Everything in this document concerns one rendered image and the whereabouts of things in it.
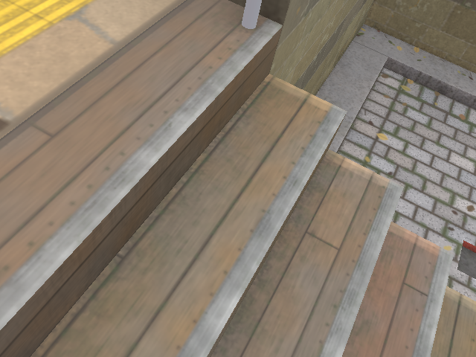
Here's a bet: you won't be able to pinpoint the stairs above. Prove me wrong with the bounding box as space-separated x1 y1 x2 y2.
0 26 476 357

